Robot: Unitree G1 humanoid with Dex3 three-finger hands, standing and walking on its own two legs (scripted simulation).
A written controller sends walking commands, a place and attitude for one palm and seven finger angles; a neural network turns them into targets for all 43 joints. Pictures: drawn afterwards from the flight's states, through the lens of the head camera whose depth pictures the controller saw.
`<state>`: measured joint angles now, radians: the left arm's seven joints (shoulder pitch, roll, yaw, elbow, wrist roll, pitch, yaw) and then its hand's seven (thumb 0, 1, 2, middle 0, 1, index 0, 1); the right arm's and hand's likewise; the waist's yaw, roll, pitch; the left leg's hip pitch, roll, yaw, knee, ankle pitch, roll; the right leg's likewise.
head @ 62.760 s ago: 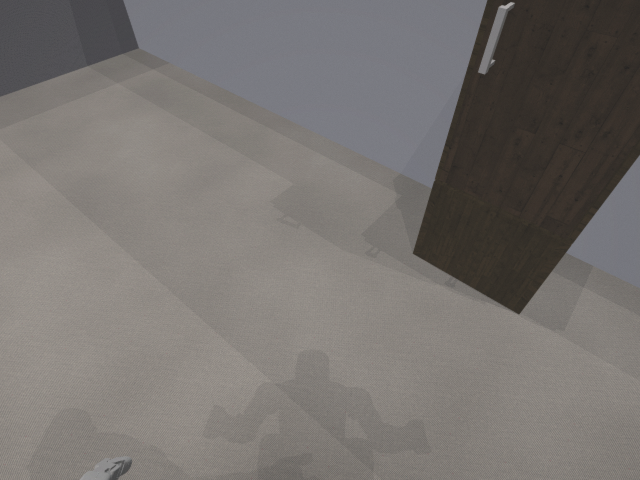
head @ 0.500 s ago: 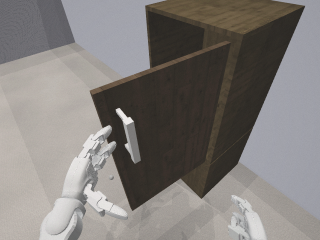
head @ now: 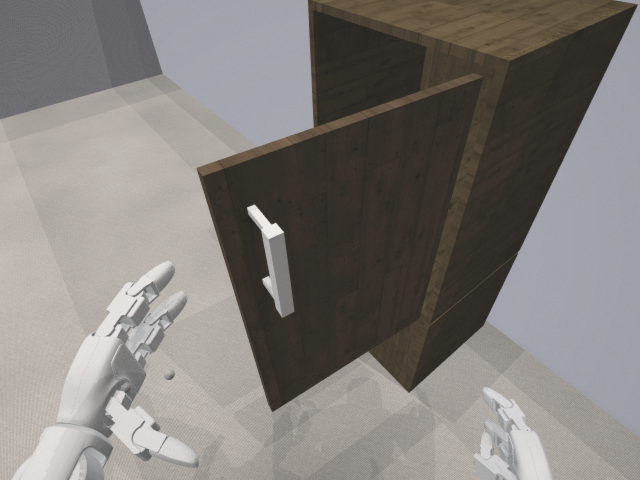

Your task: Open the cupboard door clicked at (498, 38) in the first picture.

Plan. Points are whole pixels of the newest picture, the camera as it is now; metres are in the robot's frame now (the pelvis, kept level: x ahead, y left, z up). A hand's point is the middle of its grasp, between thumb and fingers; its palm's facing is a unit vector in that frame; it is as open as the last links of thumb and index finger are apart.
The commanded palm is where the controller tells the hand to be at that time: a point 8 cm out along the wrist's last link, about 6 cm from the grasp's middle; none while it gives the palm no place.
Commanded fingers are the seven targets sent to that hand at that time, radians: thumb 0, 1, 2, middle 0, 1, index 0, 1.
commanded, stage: draw the hand back to the body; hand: left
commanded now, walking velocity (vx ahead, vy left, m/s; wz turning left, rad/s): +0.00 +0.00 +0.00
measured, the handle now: (271, 263) +0.33 +0.10 +0.13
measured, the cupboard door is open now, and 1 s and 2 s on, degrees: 84 84 84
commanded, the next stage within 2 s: step back with the hand held close in 1.58 s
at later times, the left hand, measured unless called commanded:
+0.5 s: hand (130, 364) +0.19 +0.21 +0.14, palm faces -0.01 -1.00 -0.09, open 16.2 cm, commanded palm +0.15 +0.26 +0.15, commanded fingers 0.00 -0.29 0.39 -0.16 -0.30 -0.16 -0.30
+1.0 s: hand (91, 319) +0.22 +0.26 +0.16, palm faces +0.38 -0.84 -0.39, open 11.6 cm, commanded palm +0.17 +0.30 +0.17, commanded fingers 0.00 0.58 0.76 -0.19 -0.30 -0.19 -0.30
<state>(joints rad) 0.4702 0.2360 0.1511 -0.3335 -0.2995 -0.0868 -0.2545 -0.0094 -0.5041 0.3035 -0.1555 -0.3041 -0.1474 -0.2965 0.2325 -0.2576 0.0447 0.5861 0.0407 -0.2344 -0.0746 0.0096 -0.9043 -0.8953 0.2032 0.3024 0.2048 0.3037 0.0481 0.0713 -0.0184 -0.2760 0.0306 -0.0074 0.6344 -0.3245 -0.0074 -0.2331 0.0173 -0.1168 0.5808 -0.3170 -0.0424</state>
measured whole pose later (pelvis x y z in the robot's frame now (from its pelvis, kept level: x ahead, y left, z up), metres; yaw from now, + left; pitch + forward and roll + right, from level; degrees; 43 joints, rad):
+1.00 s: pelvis +0.02 +0.02 +0.02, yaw -2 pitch -4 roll -1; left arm 0.50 0.32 0.26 -0.41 -0.05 -0.08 0.13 0.00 0.25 0.62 -0.19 -0.30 -0.18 -0.30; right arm 0.20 -0.22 0.03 0.66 -0.01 -0.12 -0.08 0.01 -0.90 -0.89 0.21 0.30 0.21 0.30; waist 0.06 0.07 0.03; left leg -0.09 0.01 0.04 0.43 -0.27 0.02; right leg -0.07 0.00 -0.07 0.39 -0.25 -0.01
